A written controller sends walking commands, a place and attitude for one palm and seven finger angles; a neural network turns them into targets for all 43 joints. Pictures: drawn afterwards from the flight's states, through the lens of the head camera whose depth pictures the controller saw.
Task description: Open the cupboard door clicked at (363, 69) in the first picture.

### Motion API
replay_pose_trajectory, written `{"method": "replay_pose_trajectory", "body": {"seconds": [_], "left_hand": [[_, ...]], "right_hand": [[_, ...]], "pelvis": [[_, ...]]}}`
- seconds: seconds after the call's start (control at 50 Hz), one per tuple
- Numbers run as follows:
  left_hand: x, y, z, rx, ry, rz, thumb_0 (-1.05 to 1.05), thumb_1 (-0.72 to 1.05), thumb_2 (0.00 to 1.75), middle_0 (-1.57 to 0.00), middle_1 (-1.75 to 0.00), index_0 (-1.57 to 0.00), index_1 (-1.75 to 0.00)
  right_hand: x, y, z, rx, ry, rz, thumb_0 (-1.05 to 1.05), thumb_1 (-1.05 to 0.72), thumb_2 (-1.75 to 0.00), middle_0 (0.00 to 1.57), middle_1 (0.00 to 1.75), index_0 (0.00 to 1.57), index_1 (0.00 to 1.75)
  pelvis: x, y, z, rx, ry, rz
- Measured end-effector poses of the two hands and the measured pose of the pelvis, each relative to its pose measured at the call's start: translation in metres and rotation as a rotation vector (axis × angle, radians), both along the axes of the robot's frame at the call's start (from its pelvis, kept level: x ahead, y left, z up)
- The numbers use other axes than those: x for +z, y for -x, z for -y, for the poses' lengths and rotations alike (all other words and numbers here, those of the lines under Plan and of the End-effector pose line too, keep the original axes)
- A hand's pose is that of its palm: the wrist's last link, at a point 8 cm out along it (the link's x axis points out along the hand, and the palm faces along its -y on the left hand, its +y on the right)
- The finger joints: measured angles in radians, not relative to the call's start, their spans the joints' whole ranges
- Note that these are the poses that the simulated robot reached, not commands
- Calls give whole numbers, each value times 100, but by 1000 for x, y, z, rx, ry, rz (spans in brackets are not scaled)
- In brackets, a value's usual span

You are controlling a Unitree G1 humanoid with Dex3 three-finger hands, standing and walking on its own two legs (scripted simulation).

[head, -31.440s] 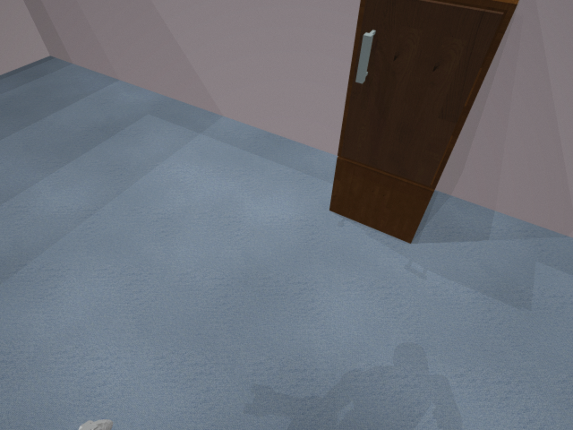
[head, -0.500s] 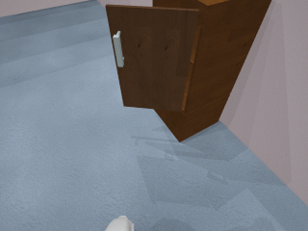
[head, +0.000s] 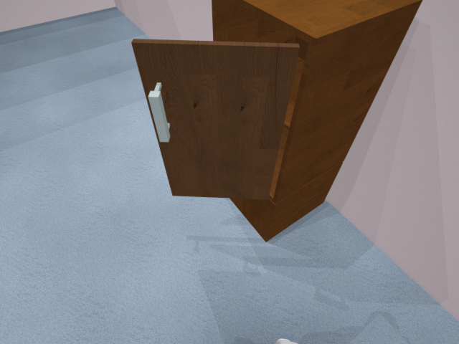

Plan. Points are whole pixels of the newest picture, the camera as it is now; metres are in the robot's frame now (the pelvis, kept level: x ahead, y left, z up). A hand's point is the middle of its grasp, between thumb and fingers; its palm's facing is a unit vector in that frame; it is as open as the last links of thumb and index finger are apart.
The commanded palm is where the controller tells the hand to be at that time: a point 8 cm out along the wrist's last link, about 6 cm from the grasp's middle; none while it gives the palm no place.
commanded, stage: come to a stop and stand still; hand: left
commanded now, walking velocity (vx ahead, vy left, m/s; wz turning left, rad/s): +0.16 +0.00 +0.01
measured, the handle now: (161, 112) +0.64 +0.21 +0.01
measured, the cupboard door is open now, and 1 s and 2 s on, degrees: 53 53 53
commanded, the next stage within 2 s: look again from close up in 1.76 s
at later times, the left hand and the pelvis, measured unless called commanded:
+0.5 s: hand out of the picture +0.13 +0.21 -0.19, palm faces +0.08 -0.97 -0.21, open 7.3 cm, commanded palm none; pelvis +0.07 +0.02 -0.01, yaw +1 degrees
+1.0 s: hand out of the picture +0.05 +0.13 -0.18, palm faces +0.04 -0.99 -0.17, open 7.3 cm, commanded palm none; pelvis +0.05 -0.03 -0.01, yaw +1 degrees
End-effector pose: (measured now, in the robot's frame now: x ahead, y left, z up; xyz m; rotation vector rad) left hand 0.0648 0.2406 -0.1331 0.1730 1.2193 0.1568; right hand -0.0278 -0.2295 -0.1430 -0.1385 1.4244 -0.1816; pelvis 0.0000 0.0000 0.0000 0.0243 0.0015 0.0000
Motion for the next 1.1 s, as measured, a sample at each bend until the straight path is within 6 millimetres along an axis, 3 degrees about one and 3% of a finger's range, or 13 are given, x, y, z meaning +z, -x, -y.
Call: {"method": "replay_pose_trajectory", "body": {"seconds": [0.08,0.16,0.24,0.4,0.48,0.58,0.7,0.82,0.9,1.0,1.1], "left_hand": [[-2,-52,13,-39,-24,60,1,93,90,-20,-30,-20,-30],[-1,-72,29,-39,-13,65,0,92,90,-20,-30,-20,-30],[-2,-74,35,0,1,25,0,93,90,-20,-30,-20,-30],[-25,-65,-2,56,14,-36,-1,93,90,-20,-30,-21,-30],[-30,-54,-17,75,7,-78,0,92,90,-20,-30,-20,-30],[-23,-37,-23,83,7,-108,0,92,90,-20,-30,-20,-30],[-15,-15,-13,60,8,-146,0,92,90,-20,-30,-20,-30],[-14,3,15,48,-8,-134,0,91,90,-20,-30,-20,-30],[-12,14,37,43,15,-147,0,91,90,-20,-30,-20,-30],[-21,17,59,42,55,-165,1,91,90,-20,-30,-20,-30],[-24,17,68,47,73,-188,1,93,90,-20,-30,-20,-30]], "right_hand": [[-15,8,5,-44,-39,-99,0,-92,-90,20,30,20,30],[-15,-13,8,-51,-48,-139,0,-92,-90,20,30,20,30],[-9,-58,8,-41,-33,-87,0,-91,-90,20,30,20,30],[-5,-150,0,39,37,103,0,-91,-90,20,30,20,30],[5,-175,-8,76,68,179,0,-91,-90,20,30,20,30],[15,-187,-14,107,72,223,0,-91,-90,20,30,20,30],[14,-172,-7,86,48,225,0,-91,-90,21,30,20,30],[-5,-127,19,30,14,144,0,-91,-90,21,30,20,30],[-7,-95,30,11,5,65,0,-91,-90,21,30,20,30],[-8,-59,35,-21,12,-15,0,-91,-90,20,30,20,30],[-6,-35,31,-41,2,-91,0,-91,-90,20,30,20,30]], "pelvis": [[-11,-31,14,-7,-7,4],[-8,-51,19,8,11,10],[-2,-63,18,9,7,8],[-14,-77,-7,22,43,22],[-13,-75,-15,12,39,14],[-6,-68,-16,8,44,-8],[-2,-57,-8,0,52,-20],[-9,-46,14,3,18,-13],[-5,-47,23,9,22,7],[-6,-51,31,12,26,33],[-6,-55,36,13,25,37]]}}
